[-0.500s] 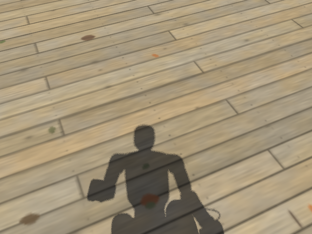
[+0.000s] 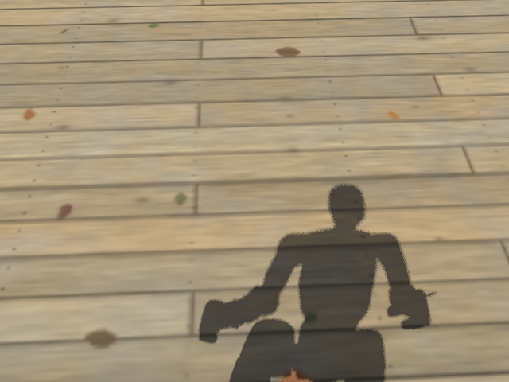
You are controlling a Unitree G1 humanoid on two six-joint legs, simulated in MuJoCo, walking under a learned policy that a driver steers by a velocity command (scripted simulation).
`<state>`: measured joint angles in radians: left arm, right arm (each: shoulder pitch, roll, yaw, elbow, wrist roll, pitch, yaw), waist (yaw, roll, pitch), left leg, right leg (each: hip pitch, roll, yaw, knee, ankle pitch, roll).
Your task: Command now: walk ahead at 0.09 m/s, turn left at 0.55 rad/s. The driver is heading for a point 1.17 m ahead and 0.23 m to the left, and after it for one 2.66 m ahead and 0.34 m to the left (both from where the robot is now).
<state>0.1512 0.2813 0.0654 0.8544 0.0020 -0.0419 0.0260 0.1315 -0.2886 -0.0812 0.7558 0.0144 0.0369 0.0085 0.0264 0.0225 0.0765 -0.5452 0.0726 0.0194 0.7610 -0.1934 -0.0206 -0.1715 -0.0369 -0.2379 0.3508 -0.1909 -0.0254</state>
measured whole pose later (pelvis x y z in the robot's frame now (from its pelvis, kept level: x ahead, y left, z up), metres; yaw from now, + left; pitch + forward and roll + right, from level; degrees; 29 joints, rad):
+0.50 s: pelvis +0.05 +0.01 -0.01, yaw +17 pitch +2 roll -1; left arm 0.09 0.30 0.07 0.80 -0.01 0.00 0.02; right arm 0.15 -0.31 -0.09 0.67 0.01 0.04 -0.03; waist -0.02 0.00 0.04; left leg -0.37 -0.09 -0.15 0.48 -0.15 0.04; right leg -0.38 0.02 0.08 0.68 -0.36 0.06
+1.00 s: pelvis +0.15 +0.09 -0.01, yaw +23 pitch +2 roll +0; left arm 0.43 0.30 0.06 0.88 -0.02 -0.05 0.00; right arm 0.10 -0.27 -0.05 0.67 0.02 -0.07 0.02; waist 0.09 -0.01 0.00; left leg -0.37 0.00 0.03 0.50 -0.16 0.04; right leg -0.07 -0.07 0.01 0.47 -0.40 0.03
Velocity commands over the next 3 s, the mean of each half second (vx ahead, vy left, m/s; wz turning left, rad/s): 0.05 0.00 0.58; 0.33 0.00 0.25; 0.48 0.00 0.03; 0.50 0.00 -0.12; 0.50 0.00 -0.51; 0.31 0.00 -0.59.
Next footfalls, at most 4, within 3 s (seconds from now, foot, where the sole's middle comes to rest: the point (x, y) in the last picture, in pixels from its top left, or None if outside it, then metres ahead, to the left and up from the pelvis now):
0.10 left None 0.12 0.13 -0.78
0.54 right None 0.14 -0.10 -0.78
0.98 left None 0.19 0.23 -0.78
1.48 right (213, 317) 0.60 0.16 -0.78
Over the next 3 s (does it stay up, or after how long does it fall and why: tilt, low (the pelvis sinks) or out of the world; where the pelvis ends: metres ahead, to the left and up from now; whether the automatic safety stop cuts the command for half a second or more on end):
stays up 1.13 0.35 -0.02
